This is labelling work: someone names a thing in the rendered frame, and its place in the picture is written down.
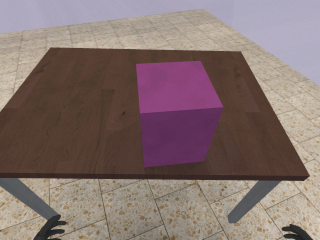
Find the carton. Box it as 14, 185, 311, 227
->
136, 61, 224, 168

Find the robot left hand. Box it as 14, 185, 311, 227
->
33, 214, 67, 240

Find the table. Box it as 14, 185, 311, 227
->
0, 47, 310, 224

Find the robot right hand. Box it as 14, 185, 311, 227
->
281, 224, 313, 240

